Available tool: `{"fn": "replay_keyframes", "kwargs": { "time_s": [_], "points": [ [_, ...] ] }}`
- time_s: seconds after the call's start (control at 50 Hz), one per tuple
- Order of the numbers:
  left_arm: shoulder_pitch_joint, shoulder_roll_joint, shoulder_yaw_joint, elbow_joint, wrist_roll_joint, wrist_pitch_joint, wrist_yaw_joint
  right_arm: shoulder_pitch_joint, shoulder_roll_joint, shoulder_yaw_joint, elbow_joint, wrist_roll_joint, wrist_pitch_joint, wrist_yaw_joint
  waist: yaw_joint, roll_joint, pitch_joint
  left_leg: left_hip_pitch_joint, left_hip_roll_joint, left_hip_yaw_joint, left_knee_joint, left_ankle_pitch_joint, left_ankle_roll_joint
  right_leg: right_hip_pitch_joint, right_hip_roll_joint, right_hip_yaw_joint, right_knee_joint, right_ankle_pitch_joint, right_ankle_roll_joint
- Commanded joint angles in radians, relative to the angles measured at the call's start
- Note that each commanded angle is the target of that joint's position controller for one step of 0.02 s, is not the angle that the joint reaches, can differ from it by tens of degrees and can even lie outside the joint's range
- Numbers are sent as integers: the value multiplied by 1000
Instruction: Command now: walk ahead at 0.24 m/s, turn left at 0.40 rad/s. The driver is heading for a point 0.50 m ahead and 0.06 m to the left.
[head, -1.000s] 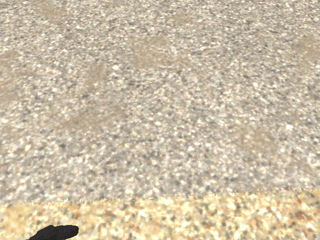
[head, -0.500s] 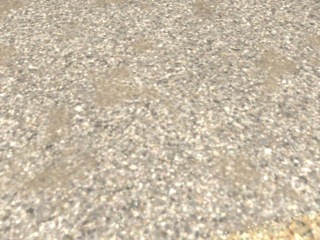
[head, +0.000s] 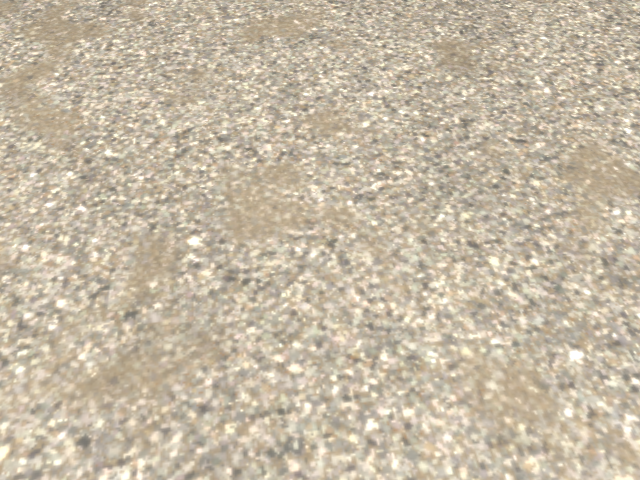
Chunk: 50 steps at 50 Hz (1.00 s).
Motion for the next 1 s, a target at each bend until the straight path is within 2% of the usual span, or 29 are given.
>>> {"fn": "replay_keyframes", "kwargs": {
  "time_s": [0.02,0.06,0.08,0.1,0.12,0.14,0.16,0.18,0.2,0.22,0.28,0.34,0.42,0.5,0.54,0.56,0.58,0.6,0.62,0.64,0.66,0.68,0.7,0.74,0.8,0.86,0.92,0.96,1.0],
  "points": [
    [-48,207,53,-65,-14,-19,-7,-112,-46,-4,-113,7,-32,23,17,-130,80,-98,49,15,-86,32,20,29,-274,242,-290,62,-189],
    [-98,199,51,-78,-15,-15,-25,65,-67,-26,-39,1,-34,28,-68,-104,5,240,-60,126,-234,214,15,-109,-177,78,-146,164,-137],
    [-82,162,40,-79,-6,-22,-31,170,-113,-53,-10,5,-32,23,-113,-18,-49,410,-69,75,-281,234,34,-184,-123,-12,67,247,-94],
    [-118,90,19,-136,17,-38,-33,266,-246,-87,-17,3,-35,7,-134,285,-65,565,187,-427,-451,178,167,-464,2,-110,485,79,8],
    [-161,72,7,-182,5,-72,-37,282,-251,-69,-46,-8,-57,15,-130,324,-123,619,342,-853,-628,81,321,-659,99,90,662,-177,11],
    [-171,124,19,-182,-27,-95,-51,230,-181,-48,-60,-14,-75,15,-110,191,-51,605,363,-793,-626,39,320,-744,31,147,731,-138,-17],
    [-167,142,22,-171,-28,-108,-60,189,-143,-37,-70,-11,-83,12,-84,117,-7,553,320,-675,-602,76,280,-739,-7,142,700,-47,-46],
    [-160,139,24,-154,-7,-114,-60,143,-135,-33,-85,-10,-82,8,-58,33,21,489,275,-571,-595,153,241,-704,-36,137,628,31,-54],
    [-157,147,31,-147,12,-114,-61,110,-127,-27,-98,-12,-79,2,-39,32,29,436,239,-490,-604,250,213,-645,-54,134,544,96,-52],
    [-157,144,34,-144,17,-110,-67,103,-123,-24,-106,-15,-75,-4,-29,51,22,405,207,-437,-618,327,199,-594,-49,123,498,141,-43],
    [-203,105,23,-158,20,-100,-72,142,-139,-31,-99,-6,-72,-25,-34,52,19,377,164,-332,-628,511,193,-560,-9,87,335,260,3],
    [-305,65,5,-185,13,-102,-79,167,-146,-35,-83,-3,-64,-42,-62,77,37,309,123,-269,-623,494,160,-477,32,72,99,415,27],
    [-395,71,-1,-210,-1,-111,-98,222,-137,-35,-48,2,-65,-42,-102,94,61,300,157,-288,-625,438,148,-396,41,72,-23,518,14],
    [-378,111,10,-212,-7,-118,-106,222,-144,-42,-28,-3,-56,-43,-85,124,66,453,215,-286,-558,601,123,-404,36,57,-76,414,-51],
    [-264,151,32,-185,-6,-115,-100,207,-152,-43,-31,-9,-48,-42,-24,141,-25,498,182,-230,-392,981,98,-241,91,-4,-89,343,-106],
    [-130,180,46,-154,-2,-112,-94,197,-139,-35,-37,-13,-45,-42,43,126,-127,450,141,-185,-215,1078,73,-39,83,0,-83,370,-149],
    [51,225,52,-131,9,-108,-92,201,-99,-16,-57,-34,-45,-44,105,18,-280,254,87,-163,80,812,43,267,-89,239,-50,375,-233],
    [113,286,66,-95,15,-106,-102,349,2,11,-56,-17,-56,-35,22,-300,-385,-140,-108,-132,449,-15,-44,578,-331,749,-157,255,-413],
    [87,185,41,-96,-12,-106,-106,289,-90,2,-50,-8,-69,-33,58,-196,-318,-250,-65,-204,534,-87,-40,533,-315,826,-251,187,-380],
    [-4,150,28,-116,-8,-101,-99,156,-139,-13,-78,7,-76,-30,59,-118,-160,-278,-17,-181,528,-11,-41,376,-285,634,-246,333,-334],
    [-60,136,18,-126,4,-94,-95,91,-136,-10,-90,-4,-82,-33,37,-12,-98,-231,23,-150,488,46,-46,232,-247,497,-241,553,-303],
    [-83,122,12,-126,11,-91,-95,62,-134,-15,-99,-24,-83,-34,14,16,-63,-196,45,-133,430,63,-59,134,-217,413,-242,738,-295],
    [-88,111,4,-120,21,-94,-93,78,-120,-16,-101,-29,-77,-33,-16,-9,-70,-136,67,-133,377,79,-65,77,-186,351,-255,839,-284],
    [-103,98,-5,-97,21,-98,-90,129,-66,-3,-83,-29,-61,-36,-51,-60,-82,-61,74,-113,260,103,-89,4,-150,260,-276,956,-285],
    [-123,140,3,-71,19,-87,-79,99,-32,11,-91,-34,-44,-45,-56,-83,-99,5,68,-82,60,197,-113,-51,-125,170,-284,1020,-281],
    [-97,154,4,-45,13,-64,-70,27,-38,11,-96,-26,-34,-46,-20,-80,-112,58,56,-72,-79,359,-113,-48,-106,137,-287,914,-249],
    [-74,148,-2,-17,12,-47,-69,-44,-52,5,-113,-24,-30,-45,6,-78,-85,65,50,-82,-175,370,-102,-17,-122,166,-270,767,-240],
    [-81,144,-7,-7,8,-38,-69,-64,-57,0,-119,-27,-32,-43,1,-81,-69,93,39,-79,-259,350,-83,-1,-131,194,-234,671,-229],
    [-75,112,-21,4,0,-35,-68,-42,-69,-5,-112,-39,-40,-44,-24,-51,-64,224,47,-91,-438,541,-46,-30,-87,200,-172,529,-164]
  ]
}}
